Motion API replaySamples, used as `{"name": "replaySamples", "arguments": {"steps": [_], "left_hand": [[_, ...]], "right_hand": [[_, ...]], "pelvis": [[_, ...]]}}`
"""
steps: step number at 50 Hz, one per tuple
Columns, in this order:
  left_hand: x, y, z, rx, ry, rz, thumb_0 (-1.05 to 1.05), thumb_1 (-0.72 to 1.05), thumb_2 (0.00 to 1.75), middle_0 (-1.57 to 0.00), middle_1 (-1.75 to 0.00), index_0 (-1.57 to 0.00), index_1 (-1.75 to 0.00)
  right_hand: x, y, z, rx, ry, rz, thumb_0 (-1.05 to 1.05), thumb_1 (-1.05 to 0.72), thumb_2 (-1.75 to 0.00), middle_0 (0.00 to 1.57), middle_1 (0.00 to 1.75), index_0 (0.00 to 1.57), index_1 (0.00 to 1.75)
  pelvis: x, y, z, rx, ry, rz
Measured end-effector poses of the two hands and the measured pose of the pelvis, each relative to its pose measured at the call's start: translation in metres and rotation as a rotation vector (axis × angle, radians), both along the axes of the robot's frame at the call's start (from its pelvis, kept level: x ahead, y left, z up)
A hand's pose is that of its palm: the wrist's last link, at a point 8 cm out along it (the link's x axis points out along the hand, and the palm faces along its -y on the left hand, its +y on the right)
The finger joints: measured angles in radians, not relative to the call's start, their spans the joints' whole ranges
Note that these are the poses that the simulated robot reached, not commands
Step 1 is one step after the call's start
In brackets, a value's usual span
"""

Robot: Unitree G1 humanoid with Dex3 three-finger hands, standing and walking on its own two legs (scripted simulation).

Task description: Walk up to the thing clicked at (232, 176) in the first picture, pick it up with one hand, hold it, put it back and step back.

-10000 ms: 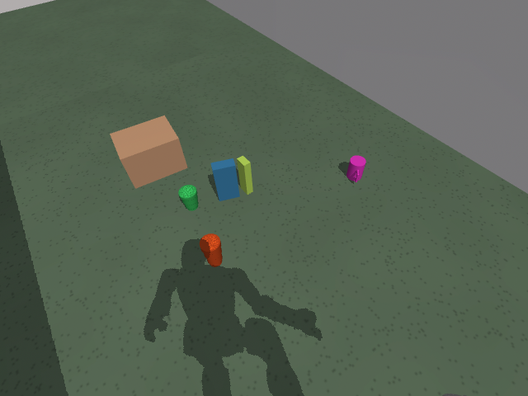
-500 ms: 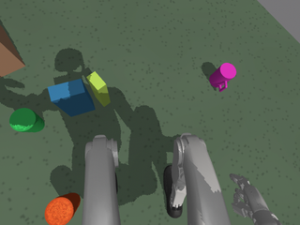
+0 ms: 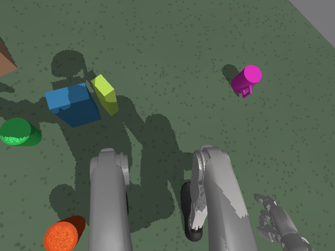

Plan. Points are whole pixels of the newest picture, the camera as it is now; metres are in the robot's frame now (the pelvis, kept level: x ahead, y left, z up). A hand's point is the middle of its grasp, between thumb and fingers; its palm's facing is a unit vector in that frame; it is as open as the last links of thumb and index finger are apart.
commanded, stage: approach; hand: left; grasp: from the side
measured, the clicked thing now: (77, 108) +0.48 +0.28 -0.29
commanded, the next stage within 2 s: close in in 0.38 s
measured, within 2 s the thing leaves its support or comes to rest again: neither
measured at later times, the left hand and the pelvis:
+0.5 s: hand (25, 112) +0.42 +0.38 -0.18, palm faces +0.26 -0.97 +0.01, open 17.7 cm; pelvis -0.01 +0.00 -0.09, yaw -5 degrees
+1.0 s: hand (65, 114) +0.44 +0.30 -0.23, palm faces +0.29 -0.96 +0.02, open 17.6 cm; pelvis -0.02 +0.01 -0.11, yaw -8 degrees
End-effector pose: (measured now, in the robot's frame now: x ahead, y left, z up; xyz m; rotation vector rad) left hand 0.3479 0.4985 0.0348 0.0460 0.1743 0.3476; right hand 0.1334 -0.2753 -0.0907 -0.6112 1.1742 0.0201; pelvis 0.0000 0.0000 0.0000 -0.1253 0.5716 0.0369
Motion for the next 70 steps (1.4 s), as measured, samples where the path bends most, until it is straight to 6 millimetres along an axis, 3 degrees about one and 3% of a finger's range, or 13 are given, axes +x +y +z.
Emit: {"name": "replaySamples", "arguments": {"steps": [6, 19, 27, 35, 41, 58, 70], "left_hand": [[0.008, -0.005, -0.026, -0.015, -0.063, -0.002, -0.01, -0.59, 0.01, -0.1, -0.03, -0.08, -0.05], [0.033, -0.053, -0.175, -0.097, -0.109, -0.028, -0.02, -0.61, 0.0, -0.1, -0.04, -0.08, -0.05], [0.046, -0.08, -0.221, -0.063, -0.085, -0.095, -0.02, -0.61, 0.01, -0.1, -0.07, -0.08, -0.08], [0.053, -0.122, -0.248, -0.107, -0.103, -0.07, -0.02, -0.61, 0.0, -0.1, -0.07, -0.09, -0.08], [0.054, -0.14, -0.255, -0.079, -0.125, -0.026, -0.02, -0.61, 0.0, -0.1, -0.07, -0.1, -0.06], [0.053, -0.17, -0.27, -0.065, -0.15, -0.049, -0.02, -0.61, 0.0, -0.08, -0.06, -0.09, -0.04], [0.057, -0.17, -0.269, -0.044, -0.169, -0.02, -0.02, -0.61, 0.0, -0.07, -0.05, -0.08, -0.04]], "right_hand": [[-0.002, 0.001, -0.008, -0.006, 0.006, 0.03, 0.01, -0.92, -0.9, 0.21, 0.3, 0.2, 0.3], [0.007, 0.007, -0.044, -0.08, 0.06, 0.17, 0.01, -0.91, -0.9, 0.21, 0.3, 0.2, 0.3], [0.002, 0.011, -0.061, -0.124, 0.141, 0.209, 0.0, -0.93, -0.9, 0.21, 0.3, 0.2, 0.3], [-0.008, 0.015, -0.066, -0.123, 0.148, 0.208, 0.0, -0.95, -0.91, 0.21, 0.3, 0.2, 0.3], [-0.014, 0.015, -0.067, -0.122, 0.15, 0.215, 0.0, -0.95, -0.91, 0.21, 0.3, 0.2, 0.3], [-0.018, 0.012, -0.059, -0.165, 0.163, 0.252, 0.0, -0.95, -0.9, 0.21, 0.3, 0.2, 0.3], [-0.017, 0.016, -0.062, -0.165, 0.186, 0.275, 0.0, -0.94, -0.9, 0.21, 0.3, 0.2, 0.3]], "pelvis": [[-0.001, 0.001, -0.013, -0.008, -0.008, -0.009], [-0.006, 0.002, -0.071, -0.048, -0.109, -0.046], [-0.006, 0.005, -0.09, -0.076, -0.159, -0.059], [-0.009, 0.008, -0.1, -0.097, -0.209, -0.072], [-0.012, 0.008, -0.106, -0.103, -0.239, -0.081], [-0.017, 0.01, -0.113, -0.116, -0.287, -0.09], [-0.018, 0.011, -0.114, -0.12, -0.293, -0.088]]}}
